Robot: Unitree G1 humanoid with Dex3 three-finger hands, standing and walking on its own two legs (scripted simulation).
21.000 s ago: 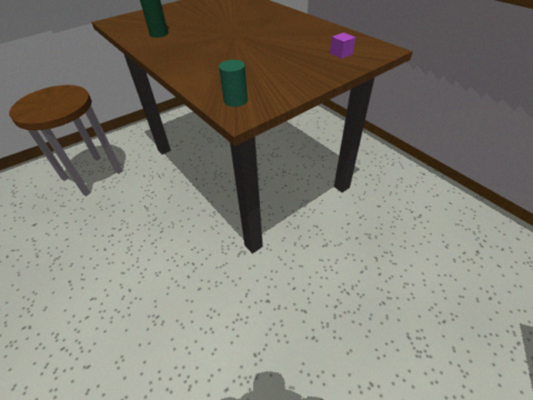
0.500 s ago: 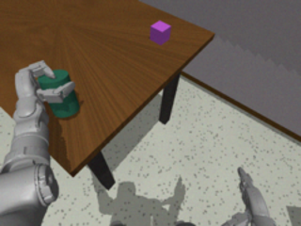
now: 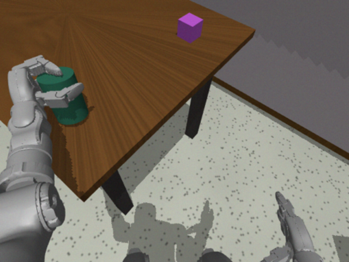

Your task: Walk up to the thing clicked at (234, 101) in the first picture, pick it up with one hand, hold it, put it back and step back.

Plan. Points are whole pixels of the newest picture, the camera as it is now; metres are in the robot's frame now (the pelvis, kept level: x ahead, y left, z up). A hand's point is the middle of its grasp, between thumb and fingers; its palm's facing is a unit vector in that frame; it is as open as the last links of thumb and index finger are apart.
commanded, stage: open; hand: left
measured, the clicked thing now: (65, 96) +0.50 +0.23 +0.08
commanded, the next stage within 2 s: withdraw in 0.32 s
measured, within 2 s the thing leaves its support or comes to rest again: rests again in 0.68 s
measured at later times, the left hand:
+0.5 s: hand (58, 78) +0.51 +0.23 +0.12, palm faces +0.24 -0.97 +0.03, open 16.1 cm
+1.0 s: hand out of the picture +0.52 +0.30 +0.21, palm faces +0.28 -0.96 -0.09, open 17.6 cm
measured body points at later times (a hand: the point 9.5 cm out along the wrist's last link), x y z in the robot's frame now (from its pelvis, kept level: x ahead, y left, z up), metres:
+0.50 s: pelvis +0.01 +0.00 +0.00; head +0.10 +0.02 +0.44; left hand +0.49 +0.28 +0.12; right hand +0.16 -0.26 -0.05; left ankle +0.04 +0.12 -0.69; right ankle -0.01 -0.15 -0.69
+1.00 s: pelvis +0.03 +0.00 +0.02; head +0.09 +0.02 +0.46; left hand +0.50 +0.35 +0.22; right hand +0.18 -0.25 -0.05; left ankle +0.04 +0.12 -0.69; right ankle -0.01 -0.15 -0.69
